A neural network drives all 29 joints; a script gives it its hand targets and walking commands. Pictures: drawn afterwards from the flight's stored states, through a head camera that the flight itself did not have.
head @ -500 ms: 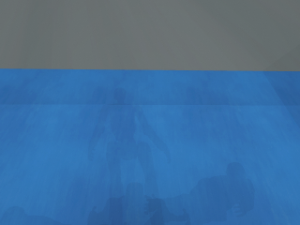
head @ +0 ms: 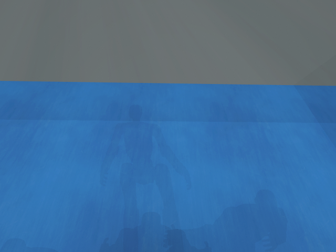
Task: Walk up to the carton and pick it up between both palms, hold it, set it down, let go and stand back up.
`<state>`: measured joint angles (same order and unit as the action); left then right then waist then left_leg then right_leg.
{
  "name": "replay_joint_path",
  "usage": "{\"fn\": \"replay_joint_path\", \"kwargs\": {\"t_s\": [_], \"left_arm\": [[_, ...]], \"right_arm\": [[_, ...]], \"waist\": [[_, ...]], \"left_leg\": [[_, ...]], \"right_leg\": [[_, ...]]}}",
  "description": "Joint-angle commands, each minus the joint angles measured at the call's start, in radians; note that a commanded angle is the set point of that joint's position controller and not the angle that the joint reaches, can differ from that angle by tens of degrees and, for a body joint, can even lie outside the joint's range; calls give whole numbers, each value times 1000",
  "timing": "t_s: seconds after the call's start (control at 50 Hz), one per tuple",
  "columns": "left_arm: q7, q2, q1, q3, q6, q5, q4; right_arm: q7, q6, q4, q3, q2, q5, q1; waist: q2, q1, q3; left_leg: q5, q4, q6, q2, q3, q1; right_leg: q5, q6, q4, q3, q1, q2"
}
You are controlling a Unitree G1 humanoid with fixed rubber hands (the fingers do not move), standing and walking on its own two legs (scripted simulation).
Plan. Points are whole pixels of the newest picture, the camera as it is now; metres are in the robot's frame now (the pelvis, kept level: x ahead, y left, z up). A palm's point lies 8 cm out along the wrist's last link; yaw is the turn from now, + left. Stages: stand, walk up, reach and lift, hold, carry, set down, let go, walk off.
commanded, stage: stand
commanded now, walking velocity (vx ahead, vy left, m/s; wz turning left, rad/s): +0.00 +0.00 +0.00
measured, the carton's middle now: out of the picture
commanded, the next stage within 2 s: walk up in 1.16 s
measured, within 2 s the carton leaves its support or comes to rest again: neither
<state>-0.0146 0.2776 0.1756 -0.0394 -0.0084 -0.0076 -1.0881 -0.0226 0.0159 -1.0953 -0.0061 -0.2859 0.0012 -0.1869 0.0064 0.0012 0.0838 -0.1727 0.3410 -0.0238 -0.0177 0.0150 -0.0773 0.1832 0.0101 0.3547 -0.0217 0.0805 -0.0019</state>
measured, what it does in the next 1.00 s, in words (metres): stands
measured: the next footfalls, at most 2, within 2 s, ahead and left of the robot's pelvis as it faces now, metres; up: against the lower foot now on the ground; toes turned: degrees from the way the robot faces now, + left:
left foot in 1.64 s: +0.02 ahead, +0.21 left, +0.00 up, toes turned +14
right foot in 1.88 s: +0.11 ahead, +0.06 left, +0.00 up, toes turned +20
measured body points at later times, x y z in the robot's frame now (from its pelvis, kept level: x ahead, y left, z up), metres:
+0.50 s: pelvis -0.01 +0.01 +0.00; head +0.00 +0.01 +0.45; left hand +0.04 +0.29 -0.14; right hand +0.03 -0.28 -0.14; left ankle +0.02 +0.13 -0.75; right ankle +0.01 -0.11 -0.75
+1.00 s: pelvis +0.00 +0.01 +0.00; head +0.00 +0.01 +0.45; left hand +0.04 +0.29 -0.14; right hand +0.05 -0.26 -0.14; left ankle +0.02 +0.13 -0.75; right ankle +0.01 -0.11 -0.75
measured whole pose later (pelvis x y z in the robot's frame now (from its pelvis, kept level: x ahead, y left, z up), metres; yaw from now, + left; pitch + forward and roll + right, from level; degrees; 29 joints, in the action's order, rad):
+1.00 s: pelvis +0.00 +0.01 +0.00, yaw +0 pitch -5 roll +0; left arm -0.01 0.28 0.19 -0.05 -0.02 -0.01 -1.10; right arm -0.01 0.02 -1.07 -0.02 -0.28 0.00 -0.19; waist 0.00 -0.01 0.10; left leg -0.16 0.34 -0.01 0.00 0.00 -0.09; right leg 0.17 -0.01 0.36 -0.01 0.10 0.01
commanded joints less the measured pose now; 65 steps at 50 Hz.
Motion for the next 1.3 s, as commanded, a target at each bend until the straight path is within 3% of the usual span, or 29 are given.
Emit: {"fn": "replay_joint_path", "kwargs": {"t_s": [0.0,0.06,0.08,0.12,0.18,0.22,0.3,0.36,0.4,0.42,0.46,0.52,0.6,0.62,0.66,0.68,0.7,0.72,0.78,0.88,0.9,0.92,0.94,1.02,1.06,1.08,1.12,1.22,1.28], "left_arm": [[-13,187,-17,-37,-13,-2,84],[-15,258,26,-56,-27,-12,68],[-16,186,5,-42,-26,0,62],[-1,177,17,-34,-21,1,65],[0,224,-34,-54,-24,9,92],[-1,197,-10,-42,-22,6,71],[-2,229,42,-56,-36,6,66],[0,188,-21,-39,-21,11,69],[-4,136,21,-19,-34,5,72],[0,262,9,-54,-28,-4,63],[-9,226,-6,-50,-34,3,66],[0,171,39,-32,-22,2,46],[-10,259,-32,-62,-24,10,75],[-9,218,14,-47,-35,6,65],[-4,188,1,-46,-28,-1,68],[0,196,18,-33,-26,0,58],[-6,252,-6,-64,-25,1,68],[-5,187,39,-32,-28,4,47],[-10,191,56,-42,-20,-5,29],[-16,230,60,-55,-37,6,40],[-15,172,67,-31,-30,3,27],[-11,200,21,-48,-24,0,36],[-13,238,-42,-57,-29,3,86],[-3,205,43,-48,-33,-12,38],[-11,198,2,-39,-34,-6,44],[-13,223,25,-50,-39,5,34],[-15,206,-46,-58,-32,5,63],[-23,271,-18,-70,-19,10,58],[-8,251,58,-60,-17,-3,25]], "right_arm": [[-27,31,74,-57,-255,0,-1],[-9,23,59,-48,-218,10,-22],[-4,19,66,-34,-158,-4,-7],[-12,27,73,-44,-188,1,-11],[-7,24,66,-54,-226,14,-24],[-2,18,67,-45,-206,7,-20],[1,13,87,-25,-162,7,18],[-15,24,73,-51,-219,-16,-39],[-5,30,87,-60,-238,0,28],[-7,36,62,-64,-250,2,-55],[-7,19,82,-41,-177,3,18],[-2,16,56,-38,-160,0,-73],[-6,25,86,-38,-174,2,-21],[-2,25,96,-38,-185,10,45],[-3,19,82,-45,-184,2,-16],[-9,17,57,-54,-235,-9,-79],[-10,28,77,-62,-248,6,-5],[-2,22,70,-44,-192,-4,-57],[3,27,77,-44,-178,4,7],[2,37,101,-50,-206,11,37],[3,34,76,-50,-162,-12,-45],[0,35,83,-47,-182,-7,-2],[-9,36,114,-67,-235,-10,63],[-4,33,75,-50,-176,-4,-37],[0,40,76,-60,-179,-3,24],[-5,32,74,-52,-180,4,-18],[1,32,56,-49,-159,-4,-2],[-12,17,64,-62,-193,8,-13],[-3,23,52,-61,-223,-7,-32]], "waist": [[-9,3,-12],[-31,-15,-42],[34,-7,7],[-77,-4,18],[-6,-3,-3],[-71,-3,17],[31,-33,-54],[21,26,-3],[36,-10,-77],[-88,5,-71],[29,-17,6],[-23,4,22],[23,16,-53],[46,-22,-38],[-15,-5,-66],[38,26,-55],[-21,-18,11],[5,27,-55],[29,-4,-48],[-29,-36,-74],[-65,-6,-71],[-9,-8,-51],[-78,-7,-65],[21,-14,-39],[-82,-12,-50],[20,-8,-60],[43,7,-12],[-70,-3,69],[35,-17,17]], "left_leg": [[88,-77,27,-112,87,-41],[-43,-89,32,-106,97,-91],[-12,-77,27,-76,72,-95],[7,-56,35,-110,88,-56],[-7,-40,35,-98,75,-64],[-21,-70,31,-111,76,-88],[-77,-104,36,-102,82,-131],[3,-79,25,-103,64,-69],[-37,-83,36,-102,86,-75],[-45,-87,33,-98,94,-70],[8,-86,38,-120,90,-66],[-148,-77,41,-95,73,-114],[49,-53,29,-108,70,-39],[38,-72,39,-118,86,-64],[0,-67,36,-112,76,-55],[-24,-81,41,-115,71,-48],[63,-72,35,-125,85,-67],[-4,-61,40,-120,72,-22],[-17,-80,45,-108,85,-47],[41,-81,53,-127,74,-67],[41,-75,36,-118,83,1],[71,-75,44,-125,84,-7],[68,-70,40,-123,95,-34],[68,-66,48,-121,82,-19],[61,-80,63,-121,110,-41],[69,-77,50,-113,76,-23],[123,-80,26,-100,70,-30],[8,-100,36,-99,76,-96],[-117,-121,28,-93,92,-124]], "right_leg": [[-25,1,-94,97,46,120],[4,-7,-89,92,-15,127],[39,-1,-93,108,54,126],[89,9,-134,107,101,137],[109,21,-142,130,100,133],[56,21,-100,122,82,143],[41,9,-73,102,-19,134],[-17,23,-83,129,89,147],[-15,12,-104,92,-1,129],[5,-6,-81,79,31,108],[54,17,-95,112,100,131],[120,9,-119,125,85,142],[0,16,-94,123,78,137],[-1,22,-81,106,57,127],[25,11,-102,83,48,123],[13,16,-97,117,69,133],[-14,15,-91,125,68,133],[-11,5,-101,94,66,129],[37,11,-116,101,48,121],[-77,25,-68,121,-24,156],[-55,11,-54,114,21,148],[-64,19,-82,123,41,152],[-56,14,-110,106,37,140],[-20,23,-105,107,44,137],[-111,10,-86,90,10,148],[-74,17,-88,116,10,145],[-82,9,-76,99,37,131],[49,8,-107,106,94,145],[55,1,-98,101,32,129]]}}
